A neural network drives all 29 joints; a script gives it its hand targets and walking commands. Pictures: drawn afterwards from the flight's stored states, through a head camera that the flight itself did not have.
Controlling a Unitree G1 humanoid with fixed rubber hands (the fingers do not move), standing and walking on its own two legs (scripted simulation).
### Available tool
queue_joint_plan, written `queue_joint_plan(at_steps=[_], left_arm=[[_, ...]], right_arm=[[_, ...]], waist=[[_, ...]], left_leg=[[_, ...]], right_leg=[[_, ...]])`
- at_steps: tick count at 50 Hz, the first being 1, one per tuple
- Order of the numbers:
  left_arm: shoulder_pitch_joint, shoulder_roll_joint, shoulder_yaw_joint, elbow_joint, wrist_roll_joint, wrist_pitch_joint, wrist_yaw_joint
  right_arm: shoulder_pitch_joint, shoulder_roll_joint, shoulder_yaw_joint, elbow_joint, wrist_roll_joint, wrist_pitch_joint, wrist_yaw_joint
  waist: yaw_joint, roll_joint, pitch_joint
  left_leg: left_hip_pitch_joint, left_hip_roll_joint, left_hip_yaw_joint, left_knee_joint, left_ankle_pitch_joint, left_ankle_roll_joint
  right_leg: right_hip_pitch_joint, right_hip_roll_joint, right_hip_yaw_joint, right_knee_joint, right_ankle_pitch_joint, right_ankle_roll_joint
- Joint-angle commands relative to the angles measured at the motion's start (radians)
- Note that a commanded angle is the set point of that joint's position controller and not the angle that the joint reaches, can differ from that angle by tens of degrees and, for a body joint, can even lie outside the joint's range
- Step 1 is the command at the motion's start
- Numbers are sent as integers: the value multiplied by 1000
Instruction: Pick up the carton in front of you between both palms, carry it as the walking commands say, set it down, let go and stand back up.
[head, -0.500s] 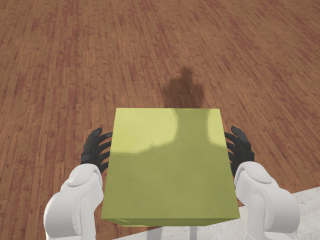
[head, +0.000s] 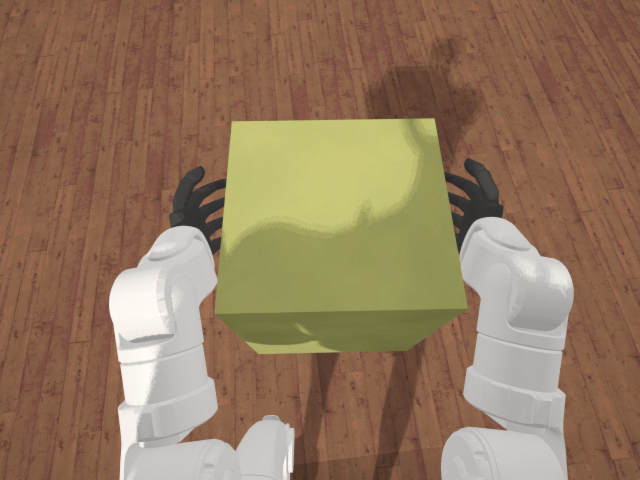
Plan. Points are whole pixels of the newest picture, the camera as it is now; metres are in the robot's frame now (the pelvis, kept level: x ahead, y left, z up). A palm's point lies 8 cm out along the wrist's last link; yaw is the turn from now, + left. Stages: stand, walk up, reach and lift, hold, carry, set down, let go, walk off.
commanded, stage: carry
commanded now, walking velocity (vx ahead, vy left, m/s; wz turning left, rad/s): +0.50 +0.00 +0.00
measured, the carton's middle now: (333, 254) +0.38 +0.02 +0.04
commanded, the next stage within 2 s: none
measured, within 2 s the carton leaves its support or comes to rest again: neither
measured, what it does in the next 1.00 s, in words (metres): climbs: left foot 0.04 m higher, then right foot 0.03 m higher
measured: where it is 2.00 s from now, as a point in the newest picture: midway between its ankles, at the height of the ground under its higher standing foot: (359, 136)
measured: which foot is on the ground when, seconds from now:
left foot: up 0.00-0.14, down 0.16-0.58, up 0.60-0.96, down 0.98-1.00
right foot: down 0.00-0.18, up 0.20-0.54, down 0.56-1.00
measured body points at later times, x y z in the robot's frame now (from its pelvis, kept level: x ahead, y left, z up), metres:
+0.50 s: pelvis +0.36 +0.01 +0.04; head +0.41 +0.01 +0.48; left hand +0.74 +0.13 +0.18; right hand +0.71 -0.18 +0.19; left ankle +0.28 +0.10 -0.70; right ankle +0.47 -0.12 -0.64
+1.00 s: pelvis +0.67 -0.01 +0.06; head +0.69 -0.02 +0.51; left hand +1.04 +0.13 +0.22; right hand +1.03 -0.18 +0.21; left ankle +0.79 +0.08 -0.63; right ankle +0.54 -0.10 -0.65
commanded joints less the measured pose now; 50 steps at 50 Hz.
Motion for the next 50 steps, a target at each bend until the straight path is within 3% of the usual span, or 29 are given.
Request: queue_joint_plan(at_steps=[1, 4, 6, 7, 8, 9, 10, 11, 12, 13, 15, 19, 22, 25, 26, 27, 28, 29, 30, 31, 32, 33, 35, 38, 43, 46, 48, 49, 50], left_arm=[[-609, -731, -692, -136, -255, -20, -74], [-575, -696, -702, -178, -256, -16, -73], [-538, -663, -704, -188, -251, -6, -69], [-512, -649, -701, -186, -246, 1, -66], [-502, -638, -698, -187, -237, 8, -62], [-507, -634, -699, -196, -226, 19, -59], [-470, -647, -695, -189, -226, 31, -58], [-484, -629, -685, -205, -218, 34, -55], [-518, -646, -668, -203, -204, 30, -48], [-527, -649, -641, -211, -184, 28, -42], [-501, -640, -604, -198, -138, 24, -33], [-472, -581, -581, -176, -82, 24, -16], [-455, -548, -569, -130, -62, 53, -10], [-470, -554, -576, -86, -71, 87, -20], [-479, -565, -580, -65, -81, 95, -25], [-488, -577, -583, -34, -90, 101, -29], [-477, -582, -578, 1, -97, 105, -32], [-471, -573, -571, 26, -94, 108, -31], [-497, -602, -580, 32, -109, 108, -31], [-558, -652, -606, 2, -145, 112, -42], [-626, -720, -656, -27, -202, 106, -56], [-703, -769, -688, -62, -248, 96, -71], [-794, -834, -729, -89, -308, 74, -88], [-790, -843, -736, -89, -334, 49, -95], [-665, -735, -679, -55, -282, 54, -66], [-605, -683, -640, -14, -235, 74, -54], [-579, -669, -616, 5, -205, 85, -50], [-572, -662, -605, 6, -187, 90, -48], [-577, -656, -589, -3, -169, 97, -47]], right_arm=[[-523, 717, 649, -59, 168, -29, 6], [-506, 684, 662, -115, 178, -25, 9], [-472, 653, 665, -133, 181, -13, 10], [-447, 637, 665, -133, 181, -5, 10], [-422, 632, 668, -131, 183, 2, 11], [-405, 619, 660, -133, 179, 6, 10], [-405, 605, 660, -122, 187, 12, 5], [-373, 633, 680, -127, 202, 18, 8], [-425, 659, 706, -167, 233, 23, 19], [-486, 692, 746, -203, 277, 22, 33], [-570, 727, 792, -258, 341, 17, 51], [-604, 706, 803, -258, 399, 20, 61], [-565, 667, 763, -173, 377, 48, 61], [-518, 654, 702, -74, 317, 78, 60], [-515, 649, 682, -48, 296, 87, 59], [-504, 645, 664, -22, 274, 95, 56], [-500, 635, 645, 0, 250, 103, 51], [-508, 633, 620, 12, 224, 110, 45], [-516, 630, 593, 15, 202, 114, 40], [-543, 642, 579, 33, 177, 110, 36], [-520, 659, 551, 43, 160, 106, 34], [-525, 687, 538, 47, 143, 98, 33], [-532, 714, 522, 55, 101, 79, 29], [-543, 711, 547, 31, 87, 52, 20], [-528, 640, 582, -15, 120, 55, 3], [-524, 627, 599, 4, 149, 75, 8], [-525, 642, 605, 31, 166, 84, 14], [-506, 645, 598, 52, 169, 84, 16], [-492, 642, 591, 58, 167, 82, 15]], waist=[[24, -121, -585], [23, -122, -522], [3, -150, -508], [-32, -178, -534], [-111, -175, -614], [-168, -48, -743], [-175, 258, -890], [-184, 306, -861], [-191, 194, -772], [-195, 89, -701], [-167, 17, -645], [-146, 58, -607], [-135, 97, -537], [-108, 170, -483], [-71, 178, -493], [-21, 139, -529], [28, 64, -609], [42, -158, -671], [37, -355, -661], [11, -213, -614], [27, -76, -590], [19, -3, -569], [-9, -24, -570], [-6, -83, -563], [10, -97, -506], [2, -164, -471], [-88, -168, -537], [-158, -106, -629], [-196, 102, -727]], left_leg=[[-188, -2, 48, -80, 31, 0], [-87, -31, 106, -345, 127, 9], [119, -95, 190, -549, 163, 21], [270, -154, 244, -595, 158, 30], [515, -152, 229, -712, 272, 54], [856, 1, 5, -659, 356, 117], [1177, 274, -494, -702, 467, 301], [1233, 273, -661, -791, 473, 347], [1221, 259, -575, -754, 566, 321], [1166, 251, -500, -728, 622, 276], [1057, 222, -393, -765, 499, 201], [993, 218, -312, -817, 425, 194], [842, 176, -168, -881, 408, 174], [713, 148, -44, -893, 476, 124], [684, 153, -17, -824, 582, 106], [636, 129, 53, -681, 688, 72], [539, 84, 100, -476, 639, 28], [316, 1, 106, -166, 319, -29], [54, -154, 24, 35, -151, -41], [-33, -85, -68, 217, -157, -11], [-60, -63, -73, 269, -123, -2], [-64, -29, -70, 244, -94, 7], [-33, -2, -68, 151, -44, 19], [-80, -7, -27, 88, -34, 13], [-89, 15, 29, -224, -25, -12], [107, -49, 153, -440, -45, -2], [428, -157, 255, -577, -7, 23], [702, -142, 195, -632, 46, 51], [926, 112, -299, -756, -206, 165]], right_leg=[[627, -239, 264, -50, 662, -119], [570, -188, 181, -62, 749, -105], [498, -153, 90, -31, 951, -70], [460, -152, 55, 63, 1140, -49], [395, -149, -5, 247, 1150, -2], [167, -120, 28, 473, 803, 53], [-165, 18, 92, 785, 42, 98], [-372, 92, 171, 1000, -183, 93], [-500, 60, 228, 1066, -172, 68], [-550, 29, 219, 1040, -164, 53], [-532, -10, 208, 929, -116, 44], [-552, -32, 157, 754, -123, 52], [-427, -47, 105, 447, -36, 66], [-202, 19, -32, 221, 21, 63], [-96, 53, -75, 189, 31, 55], [76, 92, -113, 109, 65, 39], [317, 75, -40, 88, 41, 23], [484, -211, 454, -29, -154, -59], [574, -319, 886, -221, -63, -184], [559, -345, 829, -159, 35, -208], [503, -320, 728, -93, 188, -202], [449, -298, 618, -67, 271, -171], [393, -262, 514, -98, 164, -114], [409, -263, 454, -136, 143, -128], [426, -240, 314, -170, 245, -134], [350, -209, 192, -159, 419, -85], [277, -180, 70, 70, 806, -26], [169, -148, 19, 266, 807, 18], [-77, -66, 23, 563, 499, 83]])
